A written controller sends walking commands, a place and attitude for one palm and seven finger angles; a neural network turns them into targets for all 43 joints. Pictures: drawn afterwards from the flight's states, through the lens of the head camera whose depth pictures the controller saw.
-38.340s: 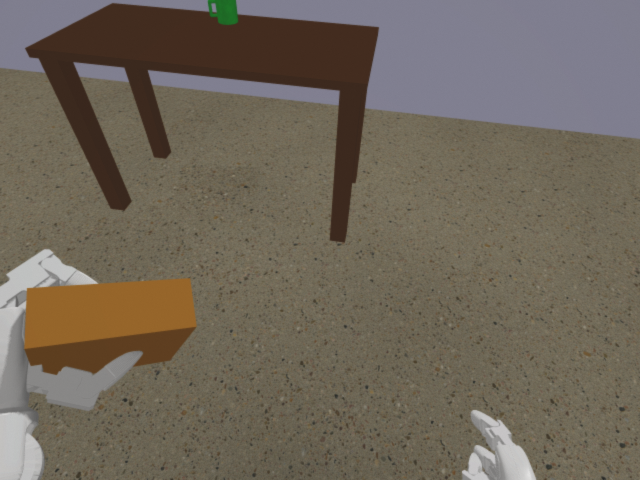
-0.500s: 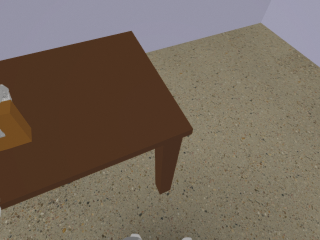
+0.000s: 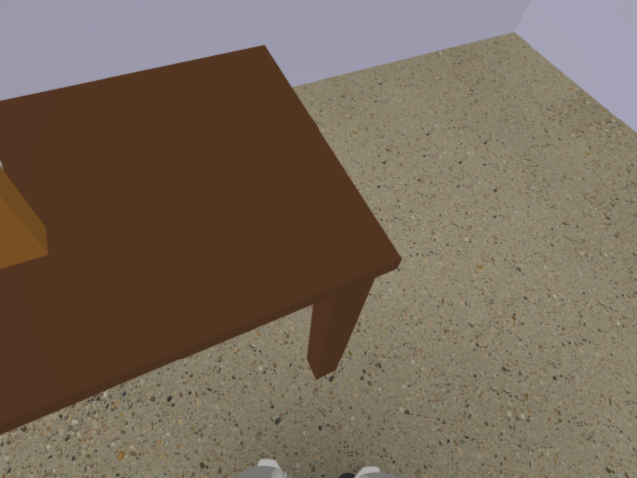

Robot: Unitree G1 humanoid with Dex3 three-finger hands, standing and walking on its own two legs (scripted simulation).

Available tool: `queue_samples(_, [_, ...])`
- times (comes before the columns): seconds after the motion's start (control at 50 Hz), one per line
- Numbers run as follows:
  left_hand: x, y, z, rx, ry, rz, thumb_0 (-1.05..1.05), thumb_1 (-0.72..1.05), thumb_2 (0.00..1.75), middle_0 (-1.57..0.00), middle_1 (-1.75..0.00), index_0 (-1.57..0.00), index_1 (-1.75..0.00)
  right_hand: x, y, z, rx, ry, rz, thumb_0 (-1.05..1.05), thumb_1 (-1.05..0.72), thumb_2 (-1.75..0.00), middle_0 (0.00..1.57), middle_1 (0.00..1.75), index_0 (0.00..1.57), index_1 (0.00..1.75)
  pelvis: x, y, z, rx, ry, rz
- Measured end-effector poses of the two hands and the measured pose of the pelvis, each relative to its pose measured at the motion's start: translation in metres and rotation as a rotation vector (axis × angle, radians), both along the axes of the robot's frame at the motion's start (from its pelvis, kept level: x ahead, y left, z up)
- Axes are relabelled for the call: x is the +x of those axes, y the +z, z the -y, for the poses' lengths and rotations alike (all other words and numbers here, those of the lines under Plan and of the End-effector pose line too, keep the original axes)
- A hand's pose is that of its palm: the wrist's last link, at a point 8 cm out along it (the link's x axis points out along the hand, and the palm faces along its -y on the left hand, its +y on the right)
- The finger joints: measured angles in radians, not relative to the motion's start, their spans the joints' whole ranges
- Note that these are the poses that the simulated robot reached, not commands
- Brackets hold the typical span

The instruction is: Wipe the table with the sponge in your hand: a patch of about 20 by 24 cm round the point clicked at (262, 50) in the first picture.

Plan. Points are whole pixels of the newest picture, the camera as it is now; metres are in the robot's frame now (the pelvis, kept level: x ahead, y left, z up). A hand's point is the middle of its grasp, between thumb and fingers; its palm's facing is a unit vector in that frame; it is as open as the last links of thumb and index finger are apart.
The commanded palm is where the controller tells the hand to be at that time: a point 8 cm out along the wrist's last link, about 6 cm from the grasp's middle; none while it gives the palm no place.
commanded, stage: wipe forward along the first lane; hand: left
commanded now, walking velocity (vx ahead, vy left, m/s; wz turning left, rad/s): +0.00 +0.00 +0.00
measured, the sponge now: out of the picture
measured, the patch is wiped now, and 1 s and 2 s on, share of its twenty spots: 0.15 0.40 0.55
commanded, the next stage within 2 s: slide across to the middle lane in 0.20 s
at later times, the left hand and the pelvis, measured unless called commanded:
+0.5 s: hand out of the picture +0.45 +0.43 +0.09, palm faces -0.19 +0.05 -0.98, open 9.1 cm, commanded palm +0.47 +0.39 +0.13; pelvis +0.02 +0.01 +0.00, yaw +0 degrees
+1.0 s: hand (36, 155) +0.48 +0.36 +0.09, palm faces -0.18 +0.03 -0.98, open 9.0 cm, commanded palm +0.48 +0.35 +0.13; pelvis +0.03 -0.01 +0.01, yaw +0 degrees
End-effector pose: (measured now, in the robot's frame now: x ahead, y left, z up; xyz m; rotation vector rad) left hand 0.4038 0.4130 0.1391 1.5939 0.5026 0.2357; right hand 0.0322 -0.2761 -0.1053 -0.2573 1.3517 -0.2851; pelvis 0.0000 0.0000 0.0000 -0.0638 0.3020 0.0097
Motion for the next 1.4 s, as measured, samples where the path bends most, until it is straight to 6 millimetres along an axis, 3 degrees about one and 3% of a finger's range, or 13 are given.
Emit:
queue_samples(0.26, [0.029,-0.001,-0.011,0.008,-0.016,-0.029,-0.01,-0.51,1.12,-0.88,-1.40,-0.90,-1.45,0.000,0.002,-0.008,-0.021,-0.005,-0.080,0.01,-0.90,-0.90,0.20,0.30,0.21,0.30,0.014,-0.001,-0.009,-0.009,0.003,-0.036])
queue_samples(0.46, [0.035,0.000,-0.006,0.032,-0.042,-0.031,0.00,-0.51,1.12,-0.87,-1.41,-0.89,-1.46,-0.003,0.002,-0.008,-0.012,-0.022,-0.132,0.01,-0.90,-0.90,0.20,0.30,0.21,0.30,0.022,0.001,-0.009,-0.012,0.007,-0.038])
queue_samples(0.58, [0.040,0.006,0.007,0.009,-0.053,0.007,0.00,-0.49,1.12,-0.85,-1.43,-0.87,-1.48,0.004,0.004,-0.006,-0.005,-0.020,-0.119,0.01,-0.90,-0.90,0.20,0.30,0.21,0.30,0.026,0.005,-0.006,-0.007,0.020,-0.017])
queue_samples(0.84, [0.060,0.007,0.055,-0.012,-0.072,0.010,-0.01,-0.46,1.10,-0.83,-1.44,-0.85,-1.49,0.026,0.005,0.002,0.024,-0.022,-0.035,0.01,-0.91,-0.90,0.20,0.30,0.21,0.30,0.032,0.013,0.005,0.014,0.004,0.013])
queue_samples(1.22, [0.063,0.003,0.066,-0.010,-0.042,0.002,-0.01,-0.46,1.09,-0.83,-1.44,-0.85,-1.49,0.014,0.011,0.023,0.008,-0.055,-0.061,0.01,-0.91,-0.90,0.20,0.30,0.20,0.30,0.039,0.016,0.017,0.022,-0.006,0.013])
queue_samples(1.4, [0.049,0.000,0.070,-0.019,-0.067,0.041,-0.02,-0.44,1.09,-0.81,-1.46,-0.83,-1.51,0.030,0.008,0.014,0.040,-0.047,-0.019,0.01,-0.91,-0.90,0.20,0.30,0.20,0.30,0.042,0.017,0.011,0.023,-0.008,0.034])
